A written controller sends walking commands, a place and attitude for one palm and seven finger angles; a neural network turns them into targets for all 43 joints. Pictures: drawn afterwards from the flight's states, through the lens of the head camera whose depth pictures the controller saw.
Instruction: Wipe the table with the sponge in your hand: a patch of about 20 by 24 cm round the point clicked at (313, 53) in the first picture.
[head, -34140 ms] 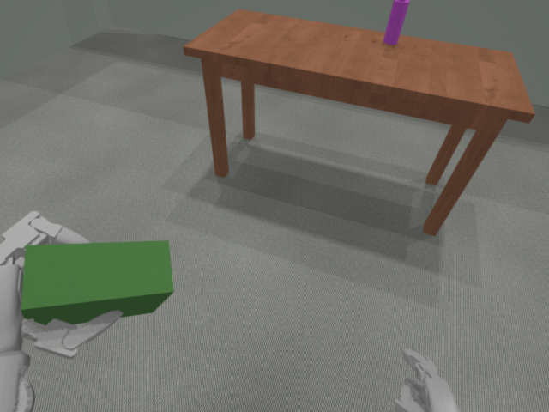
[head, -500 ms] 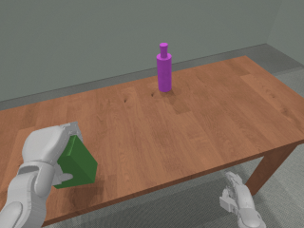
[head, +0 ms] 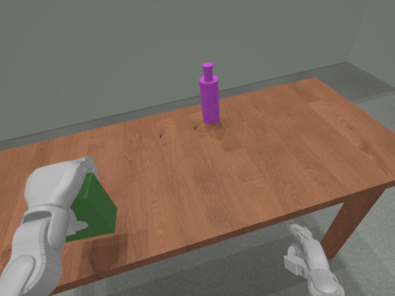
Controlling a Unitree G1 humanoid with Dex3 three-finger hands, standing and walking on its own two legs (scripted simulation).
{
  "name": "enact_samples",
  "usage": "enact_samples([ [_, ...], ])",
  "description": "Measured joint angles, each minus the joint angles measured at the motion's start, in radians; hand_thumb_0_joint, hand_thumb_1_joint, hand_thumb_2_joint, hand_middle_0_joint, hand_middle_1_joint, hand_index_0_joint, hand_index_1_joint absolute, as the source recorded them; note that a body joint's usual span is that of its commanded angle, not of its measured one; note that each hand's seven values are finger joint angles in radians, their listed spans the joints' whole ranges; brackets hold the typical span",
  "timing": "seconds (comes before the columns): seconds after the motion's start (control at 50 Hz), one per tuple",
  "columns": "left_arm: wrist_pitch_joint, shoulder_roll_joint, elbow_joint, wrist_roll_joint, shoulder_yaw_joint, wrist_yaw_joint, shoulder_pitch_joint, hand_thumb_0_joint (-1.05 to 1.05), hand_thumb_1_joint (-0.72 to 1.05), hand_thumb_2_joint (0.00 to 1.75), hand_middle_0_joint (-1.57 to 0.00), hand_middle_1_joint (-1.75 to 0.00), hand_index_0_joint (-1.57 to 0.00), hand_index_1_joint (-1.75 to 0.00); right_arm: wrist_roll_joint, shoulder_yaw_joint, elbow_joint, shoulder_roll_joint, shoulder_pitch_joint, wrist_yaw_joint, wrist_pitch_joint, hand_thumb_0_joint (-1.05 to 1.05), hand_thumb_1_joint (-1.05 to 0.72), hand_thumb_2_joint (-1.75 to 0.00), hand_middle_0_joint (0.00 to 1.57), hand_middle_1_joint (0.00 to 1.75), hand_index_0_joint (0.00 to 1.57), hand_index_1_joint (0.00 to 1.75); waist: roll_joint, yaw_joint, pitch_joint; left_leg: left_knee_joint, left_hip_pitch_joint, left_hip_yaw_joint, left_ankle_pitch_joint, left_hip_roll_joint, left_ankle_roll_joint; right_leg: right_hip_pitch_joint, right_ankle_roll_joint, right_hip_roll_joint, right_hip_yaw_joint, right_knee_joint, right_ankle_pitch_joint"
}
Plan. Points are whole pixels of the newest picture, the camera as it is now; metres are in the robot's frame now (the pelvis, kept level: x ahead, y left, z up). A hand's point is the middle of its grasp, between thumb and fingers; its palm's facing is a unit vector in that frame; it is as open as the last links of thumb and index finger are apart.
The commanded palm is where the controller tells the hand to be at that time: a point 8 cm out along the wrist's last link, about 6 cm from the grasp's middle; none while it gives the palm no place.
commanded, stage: turn the palm down, sponge in hand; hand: left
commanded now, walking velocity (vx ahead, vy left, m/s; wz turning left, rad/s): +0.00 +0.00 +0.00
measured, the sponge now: (83, 214) +0.22 +0.29 +0.06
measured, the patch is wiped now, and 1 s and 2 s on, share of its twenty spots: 0.00 0.00 0.00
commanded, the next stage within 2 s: move the sponge above the wiping area in 0.06 s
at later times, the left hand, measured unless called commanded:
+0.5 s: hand (71, 193) +0.23 +0.30 +0.12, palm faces +0.14 -0.07 -0.99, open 10.3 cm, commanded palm +0.19 +0.28 +0.18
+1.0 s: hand (78, 201) +0.23 +0.29 +0.10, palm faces +0.10 -0.11 -0.99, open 10.3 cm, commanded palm +0.19 +0.27 +0.16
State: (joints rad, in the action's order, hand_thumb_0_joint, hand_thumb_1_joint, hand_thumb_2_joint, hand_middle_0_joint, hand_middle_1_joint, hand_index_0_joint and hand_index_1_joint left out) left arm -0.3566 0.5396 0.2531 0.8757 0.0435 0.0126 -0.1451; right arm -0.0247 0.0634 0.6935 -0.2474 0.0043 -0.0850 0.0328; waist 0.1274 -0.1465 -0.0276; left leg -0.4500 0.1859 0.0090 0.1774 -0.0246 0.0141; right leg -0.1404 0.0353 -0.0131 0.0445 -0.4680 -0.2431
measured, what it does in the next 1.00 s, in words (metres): stands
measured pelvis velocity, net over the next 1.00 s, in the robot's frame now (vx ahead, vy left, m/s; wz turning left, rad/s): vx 0.00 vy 0.01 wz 0.00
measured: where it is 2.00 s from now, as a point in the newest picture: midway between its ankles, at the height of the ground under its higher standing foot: outside the picture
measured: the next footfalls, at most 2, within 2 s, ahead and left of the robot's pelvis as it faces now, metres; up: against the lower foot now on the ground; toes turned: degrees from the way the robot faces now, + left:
none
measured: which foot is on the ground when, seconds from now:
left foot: down 0.00-1.00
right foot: down 0.00-1.00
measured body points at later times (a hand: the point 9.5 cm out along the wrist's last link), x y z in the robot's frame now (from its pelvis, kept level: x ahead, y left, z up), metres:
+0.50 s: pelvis +0.01 +0.00 +0.00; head -0.01 -0.04 +0.45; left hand +0.22 +0.29 +0.18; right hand +0.27 -0.19 -0.07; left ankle +0.05 +0.13 -0.74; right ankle +0.01 -0.10 -0.74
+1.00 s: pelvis +0.00 +0.01 +0.00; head -0.02 -0.04 +0.45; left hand +0.22 +0.29 +0.15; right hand +0.26 -0.18 -0.07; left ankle +0.05 +0.13 -0.74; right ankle +0.01 -0.10 -0.74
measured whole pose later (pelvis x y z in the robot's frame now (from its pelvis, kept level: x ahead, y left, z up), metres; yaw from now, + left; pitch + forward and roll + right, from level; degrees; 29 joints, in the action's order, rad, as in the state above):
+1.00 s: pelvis +0.00 +0.01 +0.00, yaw +0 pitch -4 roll +0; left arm -0.48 0.44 0.20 0.90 0.08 -0.03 -0.15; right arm -0.04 0.04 0.70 -0.25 -0.01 -0.07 0.02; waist 0.12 -0.13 -0.01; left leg -0.42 0.17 0.02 0.17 -0.01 0.00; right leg -0.13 0.02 0.00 0.03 -0.44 -0.23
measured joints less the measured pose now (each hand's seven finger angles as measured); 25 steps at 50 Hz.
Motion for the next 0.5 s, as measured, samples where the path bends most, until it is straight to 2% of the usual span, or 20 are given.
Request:
enact_samples([
  [0.08,-0.046,-0.013,-0.040,-0.021,-0.047,-0.022,0.042,0.00,-0.53,1.04,-0.72,-1.33,-0.74,-1.33,-0.010,-0.004,0.013,-0.006,-0.006,0.004,-0.002,0.01,-0.91,-0.90,0.20,0.30,0.22,0.31,0.001,0.000,0.012,0.005,-0.002,-0.006,-0.001,-0.003,0.005,0.005,0.002,-0.003,0.005,0.008,0.001],
  [0.16,-0.103,-0.035,-0.062,-0.020,-0.033,0.013,0.060,0.00,-0.53,1.04,-0.72,-1.34,-0.73,-1.33,-0.018,0.002,0.004,-0.020,-0.009,0.007,-0.006,0.01,-0.91,-0.90,0.20,0.30,0.24,0.32,0.004,0.012,0.011,0.008,0.002,-0.009,-0.004,0.002,0.003,-0.001,0.001,0.001,0.009,0.004,-0.001],
  [0.22,-0.100,-0.043,-0.051,-0.009,0.007,0.051,0.039,0.00,-0.53,1.04,-0.72,-1.34,-0.73,-1.33,-0.017,-0.002,-0.008,-0.024,-0.013,-0.001,-0.001,0.01,-0.91,-0.90,0.20,0.30,0.24,0.32,0.005,0.019,0.005,0.005,0.007,-0.006,-0.002,0.004,0.000,-0.009,0.000,0.003,0.005,-0.003,-0.005],
  [0.28,-0.058,-0.040,-0.034,0.005,0.039,0.072,0.014,0.00,-0.53,1.04,-0.72,-1.34,-0.73,-1.33,-0.007,-0.004,-0.015,-0.025,-0.012,-0.001,0.001,0.01,-0.91,-0.90,0.20,0.30,0.23,0.32,0.001,0.022,-0.001,0.005,0.006,-0.002,0.001,0.004,-0.001,-0.010,0.000,0.004,0.001,-0.006,-0.008],
  [0.38,0.011,-0.026,-0.009,0.010,0.018,0.022,-0.016,0.00,-0.53,1.04,-0.72,-1.33,-0.74,-1.33,0.001,-0.016,-0.012,-0.014,-0.001,0.000,0.007,0.01,-0.91,-0.90,0.20,0.30,0.22,0.31,-0.009,0.012,0.002,0.003,-0.001,0.006,0.010,-0.002,0.001,-0.002,0.001,-0.003,-0.008,0.003,-0.007],
  [0.44,-0.004,-0.027,0.000,0.003,-0.022,-0.021,-0.026,0.00,-0.53,1.04,-0.72,-1.33,-0.74,-1.33,-0.001,-0.023,-0.006,-0.010,0.003,0.012,0.003,0.01,-0.91,-0.90,0.20,0.30,0.21,0.30,-0.012,0.009,0.013,0.002,-0.002,0.009,0.015,-0.005,0.001,0.001,0.000,-0.005,-0.011,0.010,-0.006],
  [0.5,-0.053,-0.042,0.010,-0.004,-0.049,-0.038,-0.038,0.00,-0.53,1.04,-0.72,-1.33,-0.73,-1.33,-0.008,-0.027,-0.006,-0.015,0.005,0.023,-0.004,0.01,-0.91,-0.90,0.20,0.30,0.21,0.31,-0.010,0.011,0.021,0.004,-0.004,0.009,0.016,-0.002,-0.001,0.005,-0.003,-0.003,-0.012,0.013,-0.007],
])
